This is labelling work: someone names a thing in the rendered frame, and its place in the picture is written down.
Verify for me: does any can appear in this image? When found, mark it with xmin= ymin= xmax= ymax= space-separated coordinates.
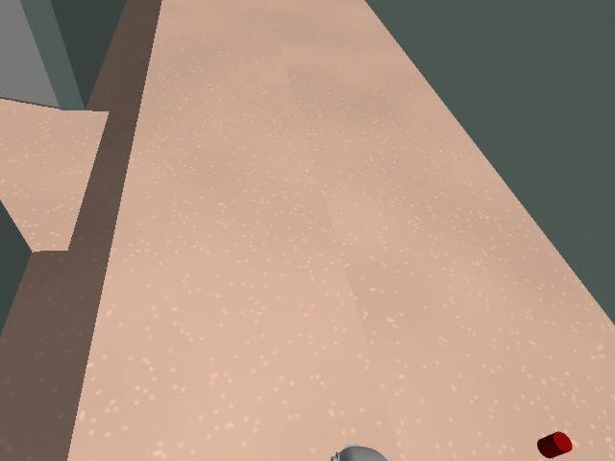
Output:
xmin=537 ymin=432 xmax=573 ymax=458

